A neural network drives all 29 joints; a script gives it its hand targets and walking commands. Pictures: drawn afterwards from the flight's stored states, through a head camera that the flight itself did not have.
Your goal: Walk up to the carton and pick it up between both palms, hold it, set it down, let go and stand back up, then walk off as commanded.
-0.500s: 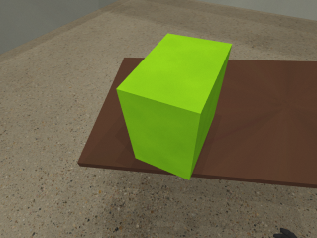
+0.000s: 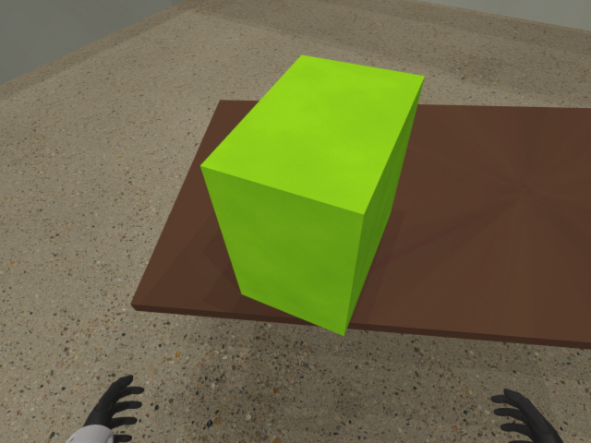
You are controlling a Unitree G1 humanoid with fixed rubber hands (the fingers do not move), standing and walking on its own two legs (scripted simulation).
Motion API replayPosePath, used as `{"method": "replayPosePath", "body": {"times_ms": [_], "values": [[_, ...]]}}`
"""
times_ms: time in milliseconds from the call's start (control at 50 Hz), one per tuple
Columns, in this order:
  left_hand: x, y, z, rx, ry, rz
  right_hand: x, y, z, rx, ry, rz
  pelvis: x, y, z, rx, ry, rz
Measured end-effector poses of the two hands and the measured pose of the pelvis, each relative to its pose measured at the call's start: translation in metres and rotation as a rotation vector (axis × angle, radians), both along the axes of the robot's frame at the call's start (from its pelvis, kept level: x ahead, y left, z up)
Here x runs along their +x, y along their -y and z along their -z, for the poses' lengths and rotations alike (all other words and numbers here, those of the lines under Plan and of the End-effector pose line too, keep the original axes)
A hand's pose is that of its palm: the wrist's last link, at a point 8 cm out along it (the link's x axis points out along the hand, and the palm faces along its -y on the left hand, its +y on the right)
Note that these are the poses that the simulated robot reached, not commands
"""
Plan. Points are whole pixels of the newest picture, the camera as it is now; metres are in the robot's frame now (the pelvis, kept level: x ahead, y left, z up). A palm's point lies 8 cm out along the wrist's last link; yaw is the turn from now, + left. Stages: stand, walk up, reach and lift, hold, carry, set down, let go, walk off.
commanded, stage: reach and lift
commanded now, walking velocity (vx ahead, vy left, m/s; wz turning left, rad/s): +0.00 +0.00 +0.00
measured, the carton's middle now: (323, 197) +0.45 -0.02 +0.08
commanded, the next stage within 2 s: none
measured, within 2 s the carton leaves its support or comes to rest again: neither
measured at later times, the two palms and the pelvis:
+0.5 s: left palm (81, 395) +0.20 +0.31 -0.02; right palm (499, 430) +0.16 -0.22 -0.04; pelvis +0.03 +0.04 +0.02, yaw +0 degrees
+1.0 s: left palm (83, 378) +0.21 +0.29 +0.02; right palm (497, 423) +0.16 -0.20 +0.01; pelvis +0.03 +0.04 +0.02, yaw +0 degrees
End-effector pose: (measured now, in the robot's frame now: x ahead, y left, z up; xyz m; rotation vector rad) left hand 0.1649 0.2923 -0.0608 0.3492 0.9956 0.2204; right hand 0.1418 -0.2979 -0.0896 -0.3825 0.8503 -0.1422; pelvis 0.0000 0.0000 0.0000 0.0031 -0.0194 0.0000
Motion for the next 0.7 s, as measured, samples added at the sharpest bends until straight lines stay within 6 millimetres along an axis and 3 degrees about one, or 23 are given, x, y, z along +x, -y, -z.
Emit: {"method": "replayPosePath", "body": {"times_ms": [100,240,440,700], "values": [[0.011,-0.008,-0.015,-0.019,0.053,-0.029,-0.004,-0.008,-0.009,-0.013,0.04,0.024,0.009,-0.001,-0.006,-0.001,0.033,0.0],[0.02,-0.018,-0.023,-0.059,0.079,-0.018,-0.008,-0.036,-0.024,-0.01,0.073,0.057,0.017,-0.014,-0.015,-0.017,0.061,0.0],[0.037,-0.02,-0.037,-0.105,0.164,0.068,0.011,-0.073,-0.046,0.024,0.171,0.095,0.023,-0.035,-0.02,-0.043,0.08,0.0],[0.041,-0.01,-0.055,-0.16,0.249,0.092,0.026,-0.08,-0.071,0.036,0.273,0.153,0.031,-0.037,-0.023,-0.044,0.084,0.0]]}}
